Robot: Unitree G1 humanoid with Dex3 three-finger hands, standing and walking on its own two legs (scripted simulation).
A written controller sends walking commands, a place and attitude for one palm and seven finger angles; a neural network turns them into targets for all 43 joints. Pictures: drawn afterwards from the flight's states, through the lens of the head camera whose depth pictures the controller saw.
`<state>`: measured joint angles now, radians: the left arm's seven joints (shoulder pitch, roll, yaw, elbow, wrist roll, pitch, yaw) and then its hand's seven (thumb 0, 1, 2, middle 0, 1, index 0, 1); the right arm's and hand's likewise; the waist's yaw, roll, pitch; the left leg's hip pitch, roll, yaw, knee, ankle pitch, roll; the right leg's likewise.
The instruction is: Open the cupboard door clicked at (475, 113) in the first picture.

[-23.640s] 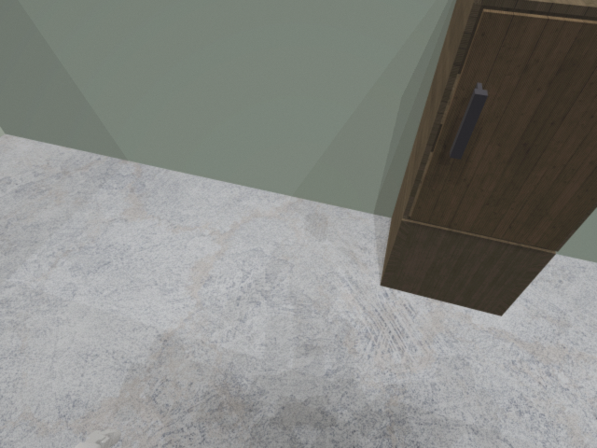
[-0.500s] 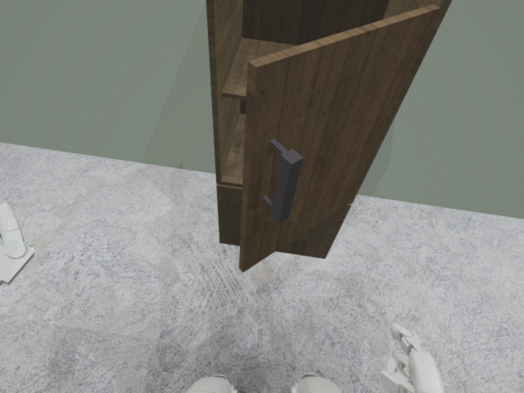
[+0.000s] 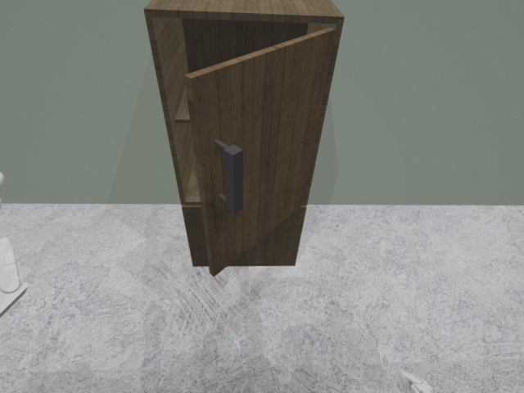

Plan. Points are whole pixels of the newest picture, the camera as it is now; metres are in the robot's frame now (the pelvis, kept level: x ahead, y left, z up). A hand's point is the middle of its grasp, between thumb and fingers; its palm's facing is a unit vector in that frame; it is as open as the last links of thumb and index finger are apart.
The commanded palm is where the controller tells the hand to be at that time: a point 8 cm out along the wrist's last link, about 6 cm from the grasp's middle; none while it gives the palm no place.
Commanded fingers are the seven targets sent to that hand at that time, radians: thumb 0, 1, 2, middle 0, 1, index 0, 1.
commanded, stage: stop stepping back and stand still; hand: left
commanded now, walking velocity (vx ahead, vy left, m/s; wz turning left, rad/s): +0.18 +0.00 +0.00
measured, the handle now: (227, 177) +0.53 +0.12 +0.04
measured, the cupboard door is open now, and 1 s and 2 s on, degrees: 44 44 44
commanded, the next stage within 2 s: let the arm hang, fingers relaxed in 1.30 s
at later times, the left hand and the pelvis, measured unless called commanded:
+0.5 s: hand (12, 332) +0.13 +0.25 +0.18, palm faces +0.54 -0.70 -0.47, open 7.4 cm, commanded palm +0.07 +0.27 +0.19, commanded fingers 0.00 0.90 0.90 -0.20 -0.30 -0.20 -0.30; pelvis -0.05 -0.03 +0.02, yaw +4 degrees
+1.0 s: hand out of the picture +0.12 +0.29 +0.17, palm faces +0.48 -0.76 -0.44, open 7.4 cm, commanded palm +0.06 +0.32 +0.19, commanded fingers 0.00 0.90 0.90 -0.20 -0.30 -0.20 -0.30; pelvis -0.07 +0.01 +0.01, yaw +3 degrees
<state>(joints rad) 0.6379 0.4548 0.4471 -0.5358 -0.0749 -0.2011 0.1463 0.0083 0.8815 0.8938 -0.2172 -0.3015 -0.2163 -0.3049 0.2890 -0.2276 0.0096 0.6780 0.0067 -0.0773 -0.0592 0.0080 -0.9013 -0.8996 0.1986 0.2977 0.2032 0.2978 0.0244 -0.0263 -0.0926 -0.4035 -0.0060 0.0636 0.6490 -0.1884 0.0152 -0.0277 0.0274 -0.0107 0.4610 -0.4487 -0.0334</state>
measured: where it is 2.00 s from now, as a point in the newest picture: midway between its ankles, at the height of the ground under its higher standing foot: outside the picture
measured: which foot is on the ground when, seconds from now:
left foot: down 0.00-0.24, up 0.26-0.60, down 0.62-1.00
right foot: down 0.00-0.06, up 0.08-0.20, down 0.22-1.00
